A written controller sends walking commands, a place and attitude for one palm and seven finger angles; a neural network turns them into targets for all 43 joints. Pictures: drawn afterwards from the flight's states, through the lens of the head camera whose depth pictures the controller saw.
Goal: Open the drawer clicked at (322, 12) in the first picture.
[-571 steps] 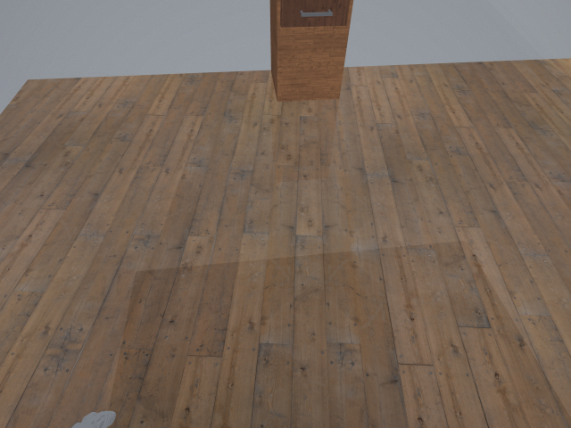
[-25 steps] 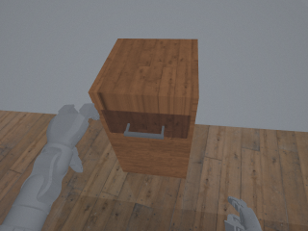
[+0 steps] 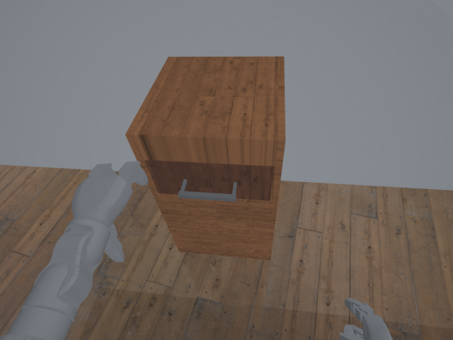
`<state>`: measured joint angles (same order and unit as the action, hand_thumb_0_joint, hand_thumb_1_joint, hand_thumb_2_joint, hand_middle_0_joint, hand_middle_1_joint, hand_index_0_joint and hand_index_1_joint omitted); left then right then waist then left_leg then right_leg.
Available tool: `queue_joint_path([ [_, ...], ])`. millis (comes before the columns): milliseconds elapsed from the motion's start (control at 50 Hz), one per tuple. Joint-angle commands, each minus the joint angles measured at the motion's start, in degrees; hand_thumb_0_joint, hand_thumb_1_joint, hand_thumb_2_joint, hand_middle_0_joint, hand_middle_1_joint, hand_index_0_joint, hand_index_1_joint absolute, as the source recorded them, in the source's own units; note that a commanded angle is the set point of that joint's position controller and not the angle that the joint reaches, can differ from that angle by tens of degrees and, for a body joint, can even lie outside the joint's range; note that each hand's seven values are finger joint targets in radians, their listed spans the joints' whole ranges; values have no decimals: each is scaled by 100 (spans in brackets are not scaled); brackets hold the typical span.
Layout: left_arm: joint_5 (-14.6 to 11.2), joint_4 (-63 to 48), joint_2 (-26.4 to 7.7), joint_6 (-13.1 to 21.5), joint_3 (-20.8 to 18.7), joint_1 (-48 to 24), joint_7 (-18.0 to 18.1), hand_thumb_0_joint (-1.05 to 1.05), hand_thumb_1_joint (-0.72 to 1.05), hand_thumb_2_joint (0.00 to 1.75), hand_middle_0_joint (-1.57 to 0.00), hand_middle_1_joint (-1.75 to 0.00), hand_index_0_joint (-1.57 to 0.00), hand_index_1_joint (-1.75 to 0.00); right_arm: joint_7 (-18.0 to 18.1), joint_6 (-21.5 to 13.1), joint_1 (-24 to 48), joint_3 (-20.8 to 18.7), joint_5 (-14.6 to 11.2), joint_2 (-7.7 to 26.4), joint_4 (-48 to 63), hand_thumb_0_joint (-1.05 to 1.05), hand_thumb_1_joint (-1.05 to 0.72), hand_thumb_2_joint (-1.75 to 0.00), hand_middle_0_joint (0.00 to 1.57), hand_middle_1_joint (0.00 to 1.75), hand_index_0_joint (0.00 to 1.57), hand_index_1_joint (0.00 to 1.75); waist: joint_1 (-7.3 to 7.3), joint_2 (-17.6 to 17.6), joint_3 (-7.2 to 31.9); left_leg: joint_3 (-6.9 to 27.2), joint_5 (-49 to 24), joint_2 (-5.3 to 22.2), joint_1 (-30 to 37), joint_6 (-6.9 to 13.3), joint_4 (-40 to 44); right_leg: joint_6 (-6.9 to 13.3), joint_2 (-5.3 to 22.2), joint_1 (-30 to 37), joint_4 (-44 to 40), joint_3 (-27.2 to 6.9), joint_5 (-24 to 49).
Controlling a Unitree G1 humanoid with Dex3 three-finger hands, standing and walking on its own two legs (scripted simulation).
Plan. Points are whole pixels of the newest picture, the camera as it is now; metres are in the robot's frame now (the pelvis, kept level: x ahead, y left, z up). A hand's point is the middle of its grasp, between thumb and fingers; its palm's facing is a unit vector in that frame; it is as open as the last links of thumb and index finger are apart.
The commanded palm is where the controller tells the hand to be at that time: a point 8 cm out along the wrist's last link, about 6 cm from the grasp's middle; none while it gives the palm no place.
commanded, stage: move the hooked fingers above the handle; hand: left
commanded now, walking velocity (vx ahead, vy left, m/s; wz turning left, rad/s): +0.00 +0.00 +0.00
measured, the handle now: (208, 190) +0.56 +0.15 -0.20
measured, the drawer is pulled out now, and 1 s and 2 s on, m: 0.00 0.00 0.00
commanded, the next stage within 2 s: none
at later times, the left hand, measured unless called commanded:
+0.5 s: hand (165, 201) +0.39 +0.19 -0.02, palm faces -0.07 -0.07 -1.00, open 13.8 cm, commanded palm +0.38 +0.20 +0.04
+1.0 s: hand (192, 195) +0.46 +0.16 -0.08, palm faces -0.05 -0.03 -1.00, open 13.8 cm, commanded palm +0.45 +0.16 -0.03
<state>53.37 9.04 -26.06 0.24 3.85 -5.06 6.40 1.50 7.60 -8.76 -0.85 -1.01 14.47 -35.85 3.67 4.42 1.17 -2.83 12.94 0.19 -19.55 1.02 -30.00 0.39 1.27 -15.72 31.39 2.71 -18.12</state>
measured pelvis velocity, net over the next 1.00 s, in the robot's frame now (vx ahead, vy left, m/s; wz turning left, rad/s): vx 0.00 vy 0.00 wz -0.03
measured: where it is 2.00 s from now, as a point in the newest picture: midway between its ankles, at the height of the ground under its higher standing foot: outside the picture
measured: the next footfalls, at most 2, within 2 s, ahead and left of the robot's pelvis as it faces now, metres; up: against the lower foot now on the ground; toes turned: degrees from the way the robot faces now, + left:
none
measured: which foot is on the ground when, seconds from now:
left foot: down 0.00-1.00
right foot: down 0.00-1.00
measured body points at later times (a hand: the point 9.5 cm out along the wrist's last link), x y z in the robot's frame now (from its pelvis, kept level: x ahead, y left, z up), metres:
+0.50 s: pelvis +0.01 +0.00 -0.02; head +0.06 -0.02 +0.43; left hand +0.39 +0.19 +0.04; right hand +0.10 -0.27 -0.16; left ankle +0.03 +0.11 -0.73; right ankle -0.02 -0.11 -0.73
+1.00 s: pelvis +0.00 +0.00 -0.06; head +0.10 -0.01 +0.38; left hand +0.45 +0.16 -0.03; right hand +0.03 -0.27 -0.20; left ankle +0.03 +0.11 -0.73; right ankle -0.02 -0.11 -0.73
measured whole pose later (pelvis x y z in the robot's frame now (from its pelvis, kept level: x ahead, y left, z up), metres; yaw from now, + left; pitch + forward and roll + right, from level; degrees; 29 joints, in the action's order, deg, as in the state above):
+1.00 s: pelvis +0.00 +0.00 -0.06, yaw -2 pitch +22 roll -1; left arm 66.2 61.5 -17.6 0.2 4.4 -40.9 28.5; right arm 0.1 6.0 -17.2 -4.4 2.0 12.8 -40.9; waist -6.1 2.9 10.8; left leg -2.5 23.4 2.6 -55.0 1.1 -56.4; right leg 0.8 -0.2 -50.5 56.1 2.4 -27.7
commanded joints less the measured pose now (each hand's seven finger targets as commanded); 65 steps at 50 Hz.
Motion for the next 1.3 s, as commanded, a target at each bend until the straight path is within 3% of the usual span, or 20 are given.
queue_joint_path([
  [0, 94, -394, -885, 178, -310, -2276, 152, 0, -50, 30, -30, -120, -30, -120, 86, -285, 459, -217, 21, 599, 696, 0, -90, -90, 20, 30, 20, 30, -208, -647, 852, 93, -325, -210, 626, 147, 253, 95, -243, -458, -610, -154, 498],
  [140, 409, 131, -834, 623, -368, -3145, 712, 0, -50, 30, -30, -120, -30, -120, 81, -350, 104, -358, 117, 542, 551, 0, -90, -90, 20, 30, 20, 30, -188, -205, 1816, 142, -823, -247, 565, 143, -279, 178, -274, -671, -47, -172, 1057],
  [160, 474, 400, -1025, 576, -613, -3040, 813, 0, -50, 30, -30, -120, -30, -120, 71, -330, 32, -383, 129, 567, 516, 0, -90, -90, 20, 30, 20, 30, -151, -386, 1842, 146, -895, -250, 411, 137, -336, 184, -298, -606, 18, -147, 1132],
  [220, 542, 918, -845, 399, -526, -3037, 1036, 0, -50, 30, -30, -120, -30, -120, 47, -265, -45, -406, 109, 574, 485, 0, -90, -90, 20, 30, 20, 30, -173, -522, 1965, 88, -949, -248, 116, 141, -491, 173, -298, -662, 185, -164, 1356],
  [300, 662, 1277, -604, 167, -262, -3286, 1180, 0, -50, 30, -30, -120, -30, -120, 19, -198, -193, -475, 108, 618, 466, 0, -90, -90, 20, 30, 20, 30, -303, -455, 2117, 64, -1080, -222, 32, 144, -665, 178, -317, -837, 335, -160, 1552],
  [420, 721, 1654, -361, 269, -69, -3760, 1318, 0, -50, 30, -30, -120, -30, -120, 34, -141, -523, -562, 139, 639, 352, 0, -90, -90, 20, 30, 20, 30, -513, -573, 2254, 99, -1165, -187, -114, 162, -912, 169, -341, -1148, 539, -148, 1660],
  [480, 835, 1892, -578, 384, -311, -4035, 1564, 0, -50, 30, -30, -120, -30, -120, 35, -138, -666, -596, 171, 653, 261, 0, -90, -90, 20, 30, 20, 30, -502, -410, 2445, 86, -1180, -184, -241, 163, -1069, 186, -343, -1284, 694, -163, 1640],
  [540, 921, 2376, -520, 349, -358, -4130, 1825, 0, -50, 30, -30, -120, -30, -120, 9, -142, -802, -617, 192, 651, 154, 0, -90, -90, 20, 30, 20, 30, -543, -463, 2525, 69, -1248, -177, -526, 154, -1233, 194, -353, -1402, 883, -136, 1782],
  [560, 964, 2535, -666, 320, -558, -4102, 1909, 0, -50, 30, -30, -120, -30, -120, 1, -136, -825, -634, 201, 669, 141, 0, -90, -90, 20, 30, 20, 30, -505, -546, 2581, 90, -1248, -177, -654, 149, -1283, 204, -377, -1410, 948, -127, 1745],
  [640, 1042, 3010, -198, 96, -163, -4399, 2115, 0, -50, 30, -30, -120, -30, -120, -69, -137, -985, -676, 210, 653, 68, 0, -90, -90, 20, 30, 20, 30, -659, -358, 2751, 42, -1241, -152, -724, 143, -1479, 202, -397, -1739, 1080, -116, 1738],
  [760, 1087, 3456, 40, 64, 43, -5255, 2133, 0, -50, 30, -30, -120, -30, -120, -64, -171, -1215, -719, 256, 652, -71, 0, -90, -90, 20, 30, 20, 30, -948, -462, 2952, 136, -1221, -100, -850, 171, -1803, 188, -425, -2226, 1296, -112, 1634],
  [880, 1284, 4005, -224, 80, -161, -5812, 2403, 0, -50, 30, -30, -120, -30, -120, -78, -247, -1455, -689, 318, 662, -198, 0, -90, -90, 20, 30, 20, 30, -1064, -262, 3094, 193, -970, -81, -1385, 174, -2191, 190, -431, -2822, 1690, -92, 1313],
  [900, 1287, 4093, -326, 43, -285, -5743, 2464, 0, -50, 30, -30, -120, -30, -120, -93, -255, -1469, -691, 332, 665, -187, 0, -90, -90, 20, 30, 20, 30, -997, -212, 3245, 173, -972, -88, -1433, 173, -2256, 194, -436, -2821, 1749, -99, 1314],
  [980, 1308, 4572, -353, -250, -226, -6143, 2578, 0, -50, 30, -30, -120, -30, -120, -109, -289, -1572, -662, 360, 691, -231, 0, -90, -90, 20, 30, 20, 30, -1221, -299, 3310, 174, -831, -88, -1862, 195, -2511, 154, -442, -3030, 1927, -109, 1296],
  [1020, 1302, 4602, -314, -327, -181, -6325, 2566, 0, -50, 30, -30, -120, -30, -120, -124, -314, -1635, -668, 385, 705, -240, 0, -90, -90, 20, 30, 20, 30, -1264, -123, 3519, 197, -919, -66, -1787, 184, -2616, 155, -451, -3175, 2034, -94, 1306],
  [1100, 1211, 4794, -264, -325, -93, -6542, 2405, 0, -50, 30, -30, -120, -30, -120, -122, -373, -1780, -654, 394, 731, -274, 0, -90, -90, 20, 30, 20, 30, -1409, -186, 3613, 253, -775, -36, -1994, 210, -2831, 135, -462, -3431, 2168, -90, 1141],
  [1160, 1257, 4823, -289, -245, -54, -6934, 2363, 0, -50, 30, -30, -120, -30, -120, -112, -433, -1865, -639, 424, 747, -332, 0, -90, -90, 20, 30, 20, 30, -1518, -82, 3601, 339, -618, -11, -2184, 202, -2986, 150, -464, -3809, 2348, -56, 853],
  [1180, 1280, 4786, -273, -200, -20, -7036, 2376, 0, -50, 30, -30, -120, -30, -120, -116, -460, -1894, -643, 432, 763, -344, 0, -90, -90, 20, 30, 20, 30, -1555, 145, 3677, 353, -594, 10, -2158, 200, -3058, 153, -468, -4018, 2411, -55, 753],
  [1260, 1325, 5050, -352, -226, -79, -7317, 2464, 0, -50, 30, -30, -120, -30, -120, -156, -502, -1977, -606, 475, 773, -412, 0, -90, -90, 20, 30, 20, 30, -1676, 169, 3643, 405, -526, 42, -2519, 210, -3312, 157, -480, -4378, 2655, -12, 600],
  [1280, 1351, 5072, -527, -236, -206, -7362, 2505, 0, -50, 30, -30, -120, -30, -120, -169, -516, -2024, -608, 478, 815, -428, 0, -90, -90, 20, 30, 20, 30, -1657, 158, 3718, 423, -479, 57, -2597, 204, -3373, 156, -483, -4447, 2729, 7, 533],
])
